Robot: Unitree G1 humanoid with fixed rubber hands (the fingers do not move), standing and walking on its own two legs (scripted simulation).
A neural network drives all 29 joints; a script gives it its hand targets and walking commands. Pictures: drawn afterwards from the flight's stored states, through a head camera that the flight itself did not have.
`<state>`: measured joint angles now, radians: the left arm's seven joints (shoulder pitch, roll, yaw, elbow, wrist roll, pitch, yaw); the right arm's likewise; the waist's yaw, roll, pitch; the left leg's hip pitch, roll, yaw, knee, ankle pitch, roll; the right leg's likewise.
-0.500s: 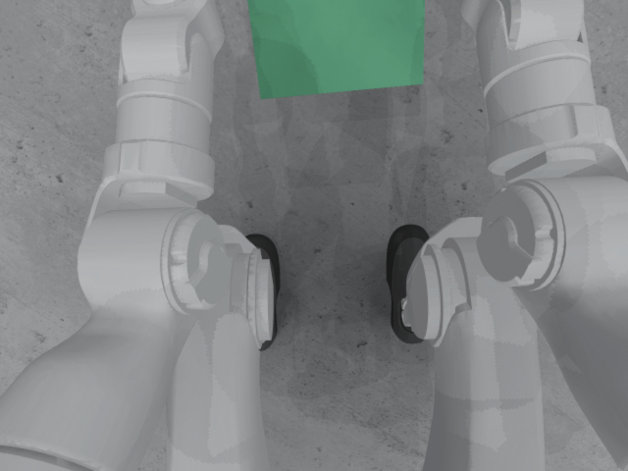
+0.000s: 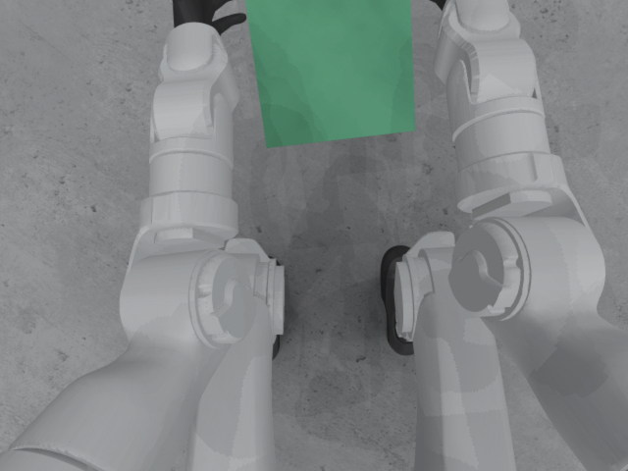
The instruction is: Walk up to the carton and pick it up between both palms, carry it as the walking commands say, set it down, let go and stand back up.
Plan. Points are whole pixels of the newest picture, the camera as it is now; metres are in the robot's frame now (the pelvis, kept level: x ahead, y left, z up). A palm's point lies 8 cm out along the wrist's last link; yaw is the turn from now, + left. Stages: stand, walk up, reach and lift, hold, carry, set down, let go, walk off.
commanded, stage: reach and lift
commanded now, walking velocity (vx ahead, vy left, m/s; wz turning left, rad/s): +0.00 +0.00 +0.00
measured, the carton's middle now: (326, 15) +0.57 -0.01 -0.20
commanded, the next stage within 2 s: none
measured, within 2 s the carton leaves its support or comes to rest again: neither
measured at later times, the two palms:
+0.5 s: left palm (174, 17) +0.51 +0.12 -0.04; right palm out of the picture +0.53 -0.13 -0.04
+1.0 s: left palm (126, 1) +0.49 +0.12 +0.03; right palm out of the picture +0.51 -0.12 +0.04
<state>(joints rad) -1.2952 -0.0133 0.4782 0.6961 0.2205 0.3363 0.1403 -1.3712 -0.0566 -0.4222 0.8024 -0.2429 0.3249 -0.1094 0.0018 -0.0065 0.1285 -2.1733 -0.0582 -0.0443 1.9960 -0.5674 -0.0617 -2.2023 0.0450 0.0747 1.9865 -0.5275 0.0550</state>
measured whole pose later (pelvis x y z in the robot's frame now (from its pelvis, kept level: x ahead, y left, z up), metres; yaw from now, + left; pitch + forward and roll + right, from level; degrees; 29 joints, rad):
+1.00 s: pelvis +0.00 +0.00 +0.09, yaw +0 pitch +40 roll +2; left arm -1.09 -0.12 0.53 0.65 0.30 0.38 0.13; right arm -1.16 0.08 -0.50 0.73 -0.36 0.38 -0.13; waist 0.01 -0.01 -0.08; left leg -1.89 -0.04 -0.05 1.69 -0.51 -0.05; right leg -1.92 0.04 0.08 1.68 -0.47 0.04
